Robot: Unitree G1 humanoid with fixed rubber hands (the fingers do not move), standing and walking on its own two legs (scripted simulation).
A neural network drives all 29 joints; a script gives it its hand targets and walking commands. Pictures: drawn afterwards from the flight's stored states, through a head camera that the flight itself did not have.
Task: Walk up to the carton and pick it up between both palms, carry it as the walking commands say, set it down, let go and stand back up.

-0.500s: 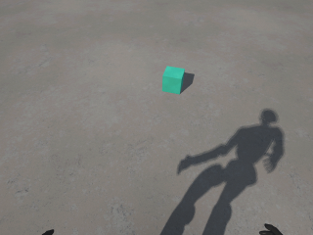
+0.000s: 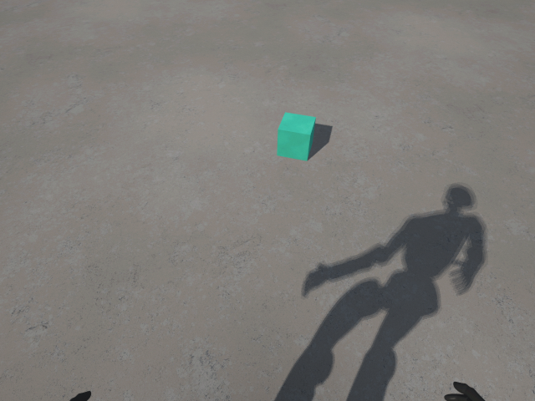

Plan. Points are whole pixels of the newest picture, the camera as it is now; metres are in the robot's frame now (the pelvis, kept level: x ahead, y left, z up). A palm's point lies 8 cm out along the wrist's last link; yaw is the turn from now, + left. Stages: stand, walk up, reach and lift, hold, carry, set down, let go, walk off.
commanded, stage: stand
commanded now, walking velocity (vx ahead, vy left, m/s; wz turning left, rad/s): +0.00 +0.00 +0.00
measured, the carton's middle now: (296, 136) +1.56 -0.19 -0.69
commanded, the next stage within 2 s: walk up in 0.52 s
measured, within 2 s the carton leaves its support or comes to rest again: neither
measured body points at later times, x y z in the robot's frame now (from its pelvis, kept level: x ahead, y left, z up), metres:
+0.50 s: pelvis +0.01 +0.00 +0.00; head +0.01 +0.00 +0.45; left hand +0.11 +0.32 -0.11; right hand +0.11 -0.32 -0.11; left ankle +0.00 +0.12 -0.75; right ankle +0.00 -0.12 -0.75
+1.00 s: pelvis +0.06 -0.05 -0.02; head +0.07 -0.08 +0.43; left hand +0.12 +0.23 -0.14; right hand +0.09 -0.34 -0.17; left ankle +0.00 +0.11 -0.71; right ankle +0.04 -0.17 -0.75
